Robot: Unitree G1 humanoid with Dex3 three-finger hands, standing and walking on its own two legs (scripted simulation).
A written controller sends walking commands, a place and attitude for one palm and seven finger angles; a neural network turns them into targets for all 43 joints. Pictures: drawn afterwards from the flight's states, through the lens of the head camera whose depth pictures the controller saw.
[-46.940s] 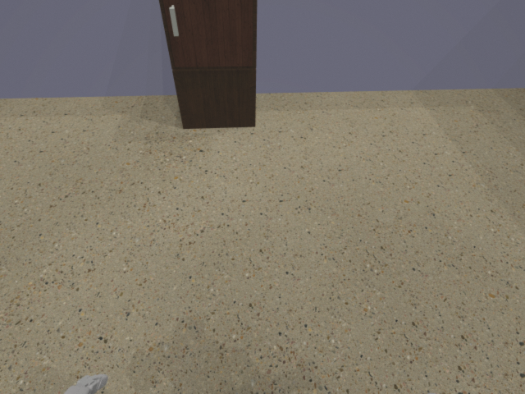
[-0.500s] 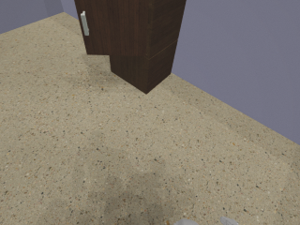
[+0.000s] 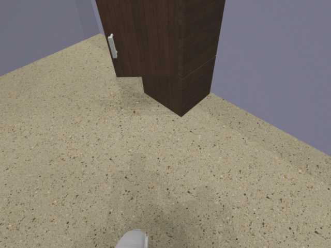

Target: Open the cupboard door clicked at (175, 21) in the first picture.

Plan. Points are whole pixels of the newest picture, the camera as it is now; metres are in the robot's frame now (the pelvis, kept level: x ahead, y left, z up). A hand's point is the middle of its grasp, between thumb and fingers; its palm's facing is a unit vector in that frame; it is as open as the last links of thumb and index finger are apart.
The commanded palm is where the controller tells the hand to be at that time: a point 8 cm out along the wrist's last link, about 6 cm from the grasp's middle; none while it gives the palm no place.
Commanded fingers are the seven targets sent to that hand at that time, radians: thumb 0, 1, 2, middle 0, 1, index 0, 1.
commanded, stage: take the last steps up to it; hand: left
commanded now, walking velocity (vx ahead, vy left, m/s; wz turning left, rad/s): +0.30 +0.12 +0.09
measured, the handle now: (113, 45) +1.16 +0.38 -0.11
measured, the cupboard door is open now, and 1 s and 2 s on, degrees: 43 43 43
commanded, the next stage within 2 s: come to a stop and stand still in 1.48 s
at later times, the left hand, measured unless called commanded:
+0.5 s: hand (79, 223) +0.21 +0.29 -0.18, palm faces +0.08 -0.98 -0.18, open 7.4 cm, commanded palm none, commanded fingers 0.00 0.90 0.90 -0.20 -0.30 -0.20 -0.30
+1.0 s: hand (112, 163) +0.42 +0.23 -0.17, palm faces +0.03 -0.97 -0.23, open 7.0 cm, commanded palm none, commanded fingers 0.00 0.90 0.90 -0.20 -0.30 -0.20 -0.30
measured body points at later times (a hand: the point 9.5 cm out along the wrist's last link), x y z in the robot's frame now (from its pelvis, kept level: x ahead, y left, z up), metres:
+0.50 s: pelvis +0.16 +0.10 -0.01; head +0.18 +0.11 +0.44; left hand +0.21 +0.34 -0.16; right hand +0.22 -0.14 -0.15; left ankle +0.15 +0.17 -0.75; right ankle +0.19 -0.03 -0.66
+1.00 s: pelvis +0.34 +0.05 -0.01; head +0.38 +0.04 +0.44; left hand +0.41 +0.28 -0.15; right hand +0.31 -0.17 -0.17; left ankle +0.32 +0.19 -0.67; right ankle +0.33 -0.03 -0.75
